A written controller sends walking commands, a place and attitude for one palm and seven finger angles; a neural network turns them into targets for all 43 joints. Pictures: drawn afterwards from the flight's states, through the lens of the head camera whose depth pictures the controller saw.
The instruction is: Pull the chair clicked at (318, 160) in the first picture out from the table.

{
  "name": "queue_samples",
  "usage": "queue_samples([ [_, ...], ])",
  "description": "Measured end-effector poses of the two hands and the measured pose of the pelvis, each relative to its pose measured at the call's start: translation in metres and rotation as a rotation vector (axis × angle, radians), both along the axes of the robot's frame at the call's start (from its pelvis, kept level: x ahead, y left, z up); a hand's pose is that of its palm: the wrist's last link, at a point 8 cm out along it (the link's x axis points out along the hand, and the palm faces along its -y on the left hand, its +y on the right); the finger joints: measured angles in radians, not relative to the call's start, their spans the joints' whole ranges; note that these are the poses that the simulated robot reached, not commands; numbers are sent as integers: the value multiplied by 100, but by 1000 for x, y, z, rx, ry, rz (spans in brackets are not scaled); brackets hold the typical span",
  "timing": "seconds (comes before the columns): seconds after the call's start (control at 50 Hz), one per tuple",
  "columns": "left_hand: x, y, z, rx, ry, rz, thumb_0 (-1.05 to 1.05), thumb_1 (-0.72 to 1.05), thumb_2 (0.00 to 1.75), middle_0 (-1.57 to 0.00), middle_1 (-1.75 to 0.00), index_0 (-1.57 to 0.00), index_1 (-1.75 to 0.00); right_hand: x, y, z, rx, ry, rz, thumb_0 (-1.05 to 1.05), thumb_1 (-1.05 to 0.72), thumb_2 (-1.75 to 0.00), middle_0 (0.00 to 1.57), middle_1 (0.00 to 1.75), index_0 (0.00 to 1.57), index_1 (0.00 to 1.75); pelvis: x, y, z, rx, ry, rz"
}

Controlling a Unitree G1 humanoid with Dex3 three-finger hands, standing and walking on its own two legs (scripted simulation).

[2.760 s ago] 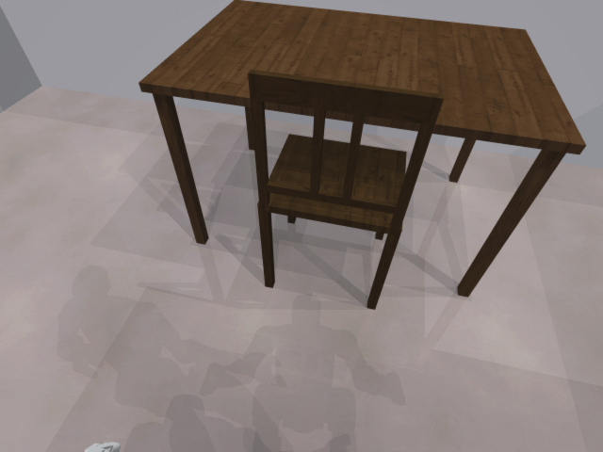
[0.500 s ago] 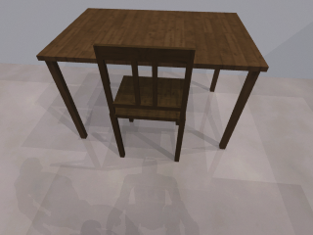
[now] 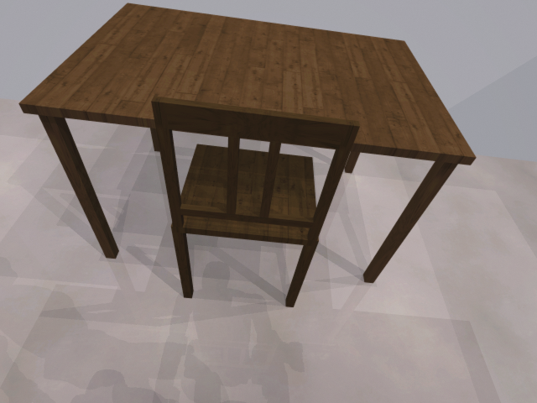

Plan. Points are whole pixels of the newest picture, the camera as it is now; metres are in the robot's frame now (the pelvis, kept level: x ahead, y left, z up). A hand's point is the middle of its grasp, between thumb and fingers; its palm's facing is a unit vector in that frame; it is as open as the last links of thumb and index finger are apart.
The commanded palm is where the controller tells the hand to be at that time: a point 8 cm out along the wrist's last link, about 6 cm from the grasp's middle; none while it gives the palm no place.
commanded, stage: take the last steps up to it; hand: left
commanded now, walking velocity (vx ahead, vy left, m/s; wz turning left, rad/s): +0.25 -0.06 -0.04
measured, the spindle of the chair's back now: (232, 177) +0.63 +0.13 -0.09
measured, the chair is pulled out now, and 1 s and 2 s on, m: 0.00 0.00 0.00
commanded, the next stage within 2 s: come to a stop and stand still in 0.28 s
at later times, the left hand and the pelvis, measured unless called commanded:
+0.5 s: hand (210, 343) +0.26 +0.12 -0.17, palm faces -0.04 -0.99 -0.17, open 7.4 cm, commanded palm none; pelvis +0.15 -0.04 -0.01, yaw +1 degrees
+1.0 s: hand out of the picture +0.12 +0.23 -0.18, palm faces +0.10 -0.96 -0.25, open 7.4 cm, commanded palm none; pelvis +0.11 +0.03 -0.01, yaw +1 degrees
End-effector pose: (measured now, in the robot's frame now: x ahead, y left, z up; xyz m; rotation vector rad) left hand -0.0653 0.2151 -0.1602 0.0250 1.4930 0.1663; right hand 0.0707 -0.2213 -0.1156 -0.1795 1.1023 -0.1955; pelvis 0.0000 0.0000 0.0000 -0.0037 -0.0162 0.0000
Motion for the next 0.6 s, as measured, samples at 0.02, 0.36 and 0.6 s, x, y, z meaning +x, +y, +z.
queue_samples([
  [0.02,22,6,2,7,-39,-11,1,91,90,-20,-30,-19,-30,-1,-1,2,-8,11,-10,-2,-96,-90,20,30,20,30,6,2,3,2,1,-4],
  [0.36,274,-12,26,42,-309,-185,0,91,90,-19,-30,-19,-30,-76,19,-13,119,467,-180,0,-91,-90,20,30,20,30,108,-13,5,17,5,-9],
  [0.6,315,-46,26,97,-325,-132,-2,93,90,-20,-30,-20,-30,18,-24,-34,120,447,-152,0,-91,-90,20,30,19,30,156,-46,-1,3,10,20],
])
